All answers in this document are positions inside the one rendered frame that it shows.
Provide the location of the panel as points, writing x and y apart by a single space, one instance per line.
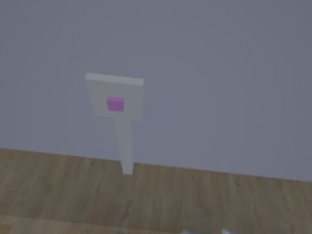
102 86

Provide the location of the button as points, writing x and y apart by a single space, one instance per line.
115 103

